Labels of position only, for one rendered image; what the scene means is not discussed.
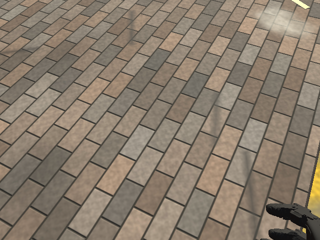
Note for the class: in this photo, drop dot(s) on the right robot hand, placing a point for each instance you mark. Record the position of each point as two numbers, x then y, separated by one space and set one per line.
297 214

